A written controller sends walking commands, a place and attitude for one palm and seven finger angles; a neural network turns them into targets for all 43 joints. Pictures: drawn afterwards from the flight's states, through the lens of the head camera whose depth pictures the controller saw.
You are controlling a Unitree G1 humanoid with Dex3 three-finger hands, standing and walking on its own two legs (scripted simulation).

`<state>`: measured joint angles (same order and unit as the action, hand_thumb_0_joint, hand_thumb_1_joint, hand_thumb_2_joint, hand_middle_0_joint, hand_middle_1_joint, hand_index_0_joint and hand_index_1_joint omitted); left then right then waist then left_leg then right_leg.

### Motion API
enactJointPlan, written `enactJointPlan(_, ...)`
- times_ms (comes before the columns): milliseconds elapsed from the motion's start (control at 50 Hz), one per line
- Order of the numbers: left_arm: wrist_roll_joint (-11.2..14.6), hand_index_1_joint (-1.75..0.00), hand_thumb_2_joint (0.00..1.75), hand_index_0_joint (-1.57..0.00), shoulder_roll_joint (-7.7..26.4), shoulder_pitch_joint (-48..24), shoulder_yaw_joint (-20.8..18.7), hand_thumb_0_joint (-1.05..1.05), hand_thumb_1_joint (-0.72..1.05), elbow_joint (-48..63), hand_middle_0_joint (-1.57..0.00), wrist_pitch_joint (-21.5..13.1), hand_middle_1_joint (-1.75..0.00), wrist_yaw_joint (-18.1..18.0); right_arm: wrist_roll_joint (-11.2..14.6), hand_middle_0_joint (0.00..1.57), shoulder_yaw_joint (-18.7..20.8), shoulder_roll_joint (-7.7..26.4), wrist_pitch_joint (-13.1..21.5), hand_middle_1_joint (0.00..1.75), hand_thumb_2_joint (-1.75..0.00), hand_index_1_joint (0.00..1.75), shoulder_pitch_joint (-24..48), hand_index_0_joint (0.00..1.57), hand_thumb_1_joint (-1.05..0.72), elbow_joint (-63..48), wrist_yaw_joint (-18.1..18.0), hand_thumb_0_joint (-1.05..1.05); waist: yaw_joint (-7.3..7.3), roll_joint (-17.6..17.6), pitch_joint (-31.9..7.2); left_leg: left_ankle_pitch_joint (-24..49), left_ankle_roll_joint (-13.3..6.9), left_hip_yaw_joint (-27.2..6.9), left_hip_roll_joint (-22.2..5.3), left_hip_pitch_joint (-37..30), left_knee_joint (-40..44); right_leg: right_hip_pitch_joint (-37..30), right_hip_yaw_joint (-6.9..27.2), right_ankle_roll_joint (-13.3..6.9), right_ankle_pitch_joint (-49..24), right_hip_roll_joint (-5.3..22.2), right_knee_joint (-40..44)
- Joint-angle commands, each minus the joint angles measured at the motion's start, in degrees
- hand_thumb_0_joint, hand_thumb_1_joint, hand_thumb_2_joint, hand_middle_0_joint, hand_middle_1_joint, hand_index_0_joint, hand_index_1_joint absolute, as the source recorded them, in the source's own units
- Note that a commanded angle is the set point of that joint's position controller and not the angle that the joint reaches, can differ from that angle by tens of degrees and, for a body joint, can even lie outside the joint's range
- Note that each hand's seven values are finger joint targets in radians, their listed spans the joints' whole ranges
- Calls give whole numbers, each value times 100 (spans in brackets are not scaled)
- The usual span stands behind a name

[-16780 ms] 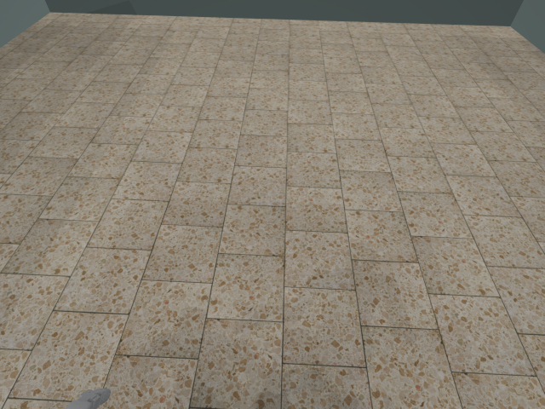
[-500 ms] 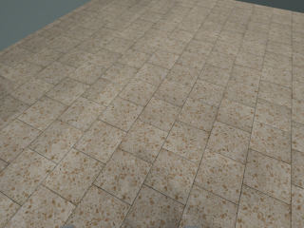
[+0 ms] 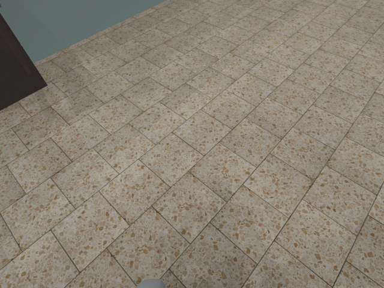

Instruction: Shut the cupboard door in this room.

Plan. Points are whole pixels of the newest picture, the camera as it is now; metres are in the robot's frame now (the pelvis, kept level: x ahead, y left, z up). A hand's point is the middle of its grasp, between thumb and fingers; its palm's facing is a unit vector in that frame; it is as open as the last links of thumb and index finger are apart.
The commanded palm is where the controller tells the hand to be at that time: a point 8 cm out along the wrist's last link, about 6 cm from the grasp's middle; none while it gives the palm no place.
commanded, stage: turn or walk to find it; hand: left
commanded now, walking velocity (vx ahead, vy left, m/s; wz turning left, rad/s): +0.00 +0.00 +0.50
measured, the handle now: out of the picture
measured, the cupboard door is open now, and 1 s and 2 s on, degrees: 77 77 77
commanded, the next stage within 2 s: none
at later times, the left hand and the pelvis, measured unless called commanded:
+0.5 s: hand out of the picture +0.08 +0.24 -0.15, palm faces +0.23 -0.93 -0.28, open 7.4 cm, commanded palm none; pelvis +0.01 +0.01 +0.00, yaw +13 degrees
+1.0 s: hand out of the picture -0.10 +0.17 -0.16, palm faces +0.56 -0.79 -0.25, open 7.4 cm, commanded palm none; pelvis +0.02 +0.01 +0.01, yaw +31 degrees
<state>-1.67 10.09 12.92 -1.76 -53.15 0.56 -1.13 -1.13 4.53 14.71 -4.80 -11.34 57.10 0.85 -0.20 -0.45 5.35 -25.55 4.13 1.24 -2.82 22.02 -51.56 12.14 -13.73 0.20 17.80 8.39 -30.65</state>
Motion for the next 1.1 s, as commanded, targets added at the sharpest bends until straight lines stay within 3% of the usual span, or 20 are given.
enactJointPlan(0,-6,-30,90,-20,1445,251,-424,0,90,184,-20,-43,-30,-52,80,20,-12,190,313,30,-90,30,241,20,-90,-580,1,0,206,1313,-814,225,-83,388,120,-120,1487,-984,850,-648,-3152,1297,246)
enactJointPlan(40,83,-30,90,-20,1359,145,-417,0,90,229,-20,12,-30,-35,57,20,46,464,401,30,-90,30,-240,20,-90,-456,7,0,-115,566,-1077,1786,-200,263,42,-1420,2900,-255,383,-146,-2399,1019,-707)
enactJointPlan(60,130,-30,90,-20,1030,206,-369,0,90,368,-20,53,-30,-6,14,20,177,1059,460,30,-90,30,-490,20,-90,-458,-20,0,-251,-990,-1232,3394,-695,-1387,-1154,-2395,3167,1145,154,297,-255,301,-1839)
enactJointPlan(80,107,-30,90,-20,736,-108,-221,0,90,563,-20,92,-30,-1,42,20,278,1472,423,30,-90,30,-809,20,-90,-377,-70,0,-407,-1797,-1175,5436,-1321,-2315,-2063,-2538,3090,2054,523,498,2189,-132,-2707)
enactJointPlan(100,74,-30,90,-20,882,-363,-229,0,90,592,-20,144,-30,-24,33,20,251,1410,370,30,-90,30,-893,20,-90,-304,-78,0,-454,-1143,-1045,4999,-1521,-1837,-2142,-2189,2971,1875,867,393,2015,-21,-3185)
enactJointPlan(140,90,-30,90,-20,857,-529,-273,0,90,444,-20,172,-30,-12,-6,20,173,1086,403,30,-90,30,-415,20,-90,-386,-189,0,-320,-1347,-710,4653,-1439,-1704,-1588,-1895,3019,2173,1146,445,1373,-25,-3508)
enactJointPlan(220,96,-30,90,-20,887,-312,-282,0,90,269,-20,123,-30,73,7,20,85,877,457,30,-90,30,8,20,-90,-569,-184,0,-70,-815,-679,4470,-1218,-1143,-1016,-1712,3013,1920,1176,511,607,-185,-3426)
enactJointPlan(360,116,-30,90,-20,820,-693,-220,0,90,515,-20,120,-30,30,-21,20,177,950,409,30,-90,30,-187,20,-90,-599,-148,0,-201,-806,-695,4031,-1389,-1717,-1036,-1714,2988,1692,1243,558,772,-381,-2261)
enactJointPlan(460,166,-30,90,-20,835,-266,-212,0,90,484,-20,11,-30,12,-24,20,213,931,353,30,-90,30,55,20,-90,-684,-139,0,18,-942,-837,4141,-1182,-1987,-774,-1113,2483,365,1101,448,134,-669,-291)
enactJointPlan(480,157,-30,90,-20,895,-50,-241,0,90,412,-20,-36,-30,6,7,20,212,863,349,30,-90,30,103,20,-90,-705,-130,0,154,-719,-906,3583,-981,-1907,-563,-717,2263,-270,1049,433,-582,-631,450)
enactJointPlan(500,112,-30,90,-20,1195,199,-295,0,90,361,-20,-104,-30,-22,58,20,186,650,361,30,-90,30,62,20,-90,-717,-101,0,253,-110,-996,2429,-673,-1683,-217,42,1812,-1188,1515,324,-1060,-102,1031)
enactJointPlan(520,15,-30,90,-20,1726,434,-405,0,90,356,-20,-154,-30,-84,76,20,109,233,373,30,-90,30,-3,20,-90,-840,-68,0,352,1628,-1104,-141,-237,-676,625,1070,476,-1779,3046,-220,-1757,1480,1272)
enactJointPlan(540,54,-30,90,-20,1817,435,-378,0,90,406,-20,-115,-30,-83,47,20,163,442,318,30,-90,30,133,20,-90,-915,-93,0,368,1578,-914,-1052,-226,-646,589,1034,-663,-896,3342,-765,-2105,2091,1350)
enactJointPlan(580,77,-30,90,-20,1393,-316,-359,0,90,587,-20,-111,-30,-95,1,20,225,489,191,30,-90,30,-61,20,-90,-655,-38,0,50,1214,-349,-321,-257,-827,320,929,-1753,158,2751,-746,-402,1571,1692)
enactJointPlan(640,78,-30,90,-20,1011,-562,-241,0,90,680,-20,-137,-30,-62,-40,20,178,357,149,30,-90,30,-395,20,-90,-430,49,0,-156,985,-243,509,-124,-492,175,923,-2034,75,1598,-419,-672,920,1516)
enactJointPlan(840,3,-30,90,-20,1113,745,-313,0,90,-22,-20,-362,-30,-13,-68,20,86,216,253,30,-90,30,461,20,-90,-583,203,0,357,893,-95,694,-34,-18,-300,1453,-765,-918,1405,-493,897,1381,2204)
enactJointPlan(1000,-56,-30,90,-20,1284,927,-392,0,90,-369,-20,-372,-30,64,4,20,-42,3,464,30,-90,30,663,20,-90,-713,256,0,348,1045,-233,238,-306,596,-228,258,1373,-773,618,-490,439,1565,1725)
enactJointPlan(1040,-28,-30,90,-20,1313,832,-385,0,90,-419,-20,-350,-30,82,-20,20,-26,74,533,30,-90,30,198,20,-90,-589,229,0,52,768,-321,600,-360,853,-86,-800,2034,-201,284,-309,448,1447,1197)
enactJointPlan(1060,15,-30,90,-20,1249,760,-361,0,90,-413,-20,-326,-30,113,-36,20,31,299,587,30,-90,30,-324,20,-90,-436,192,0,-240,194,-603,771,-409,867,46,-1861,2520,318,-114,-108,327,1133,321)
enactJointPlan(1080,64,-30,90,-20,986,661,-307,0,90,-284,-20,-312,-30,174,-64,20,200,891,644,30,-90,30,-1069,20,-90,-228,118,0,-647,-1231,-926,-203,-771,-762,-853,-2944,3172,1439,-425,220,535,487,-1448)
